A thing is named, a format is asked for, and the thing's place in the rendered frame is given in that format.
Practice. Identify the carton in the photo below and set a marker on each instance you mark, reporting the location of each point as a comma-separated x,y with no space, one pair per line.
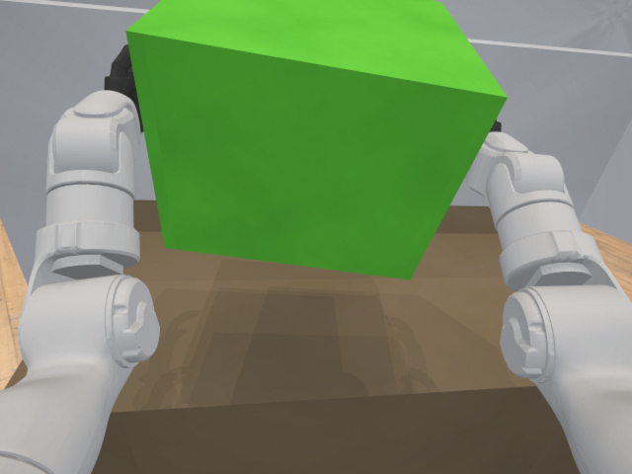
331,134

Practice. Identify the robot left forearm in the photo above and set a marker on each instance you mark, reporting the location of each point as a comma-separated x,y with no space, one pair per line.
90,191

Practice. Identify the pedestal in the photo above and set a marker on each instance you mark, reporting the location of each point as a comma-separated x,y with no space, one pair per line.
270,368

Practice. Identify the robot left hand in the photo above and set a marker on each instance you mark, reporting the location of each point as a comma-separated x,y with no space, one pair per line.
122,80

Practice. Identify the robot right hand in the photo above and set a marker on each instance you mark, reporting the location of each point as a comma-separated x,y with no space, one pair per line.
496,126

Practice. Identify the left robot upper arm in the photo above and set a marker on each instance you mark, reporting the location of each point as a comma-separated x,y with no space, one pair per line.
80,340

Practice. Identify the robot right forearm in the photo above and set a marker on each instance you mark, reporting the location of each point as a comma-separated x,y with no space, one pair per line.
542,240

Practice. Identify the right robot upper arm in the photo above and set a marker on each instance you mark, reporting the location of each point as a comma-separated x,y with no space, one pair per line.
575,343

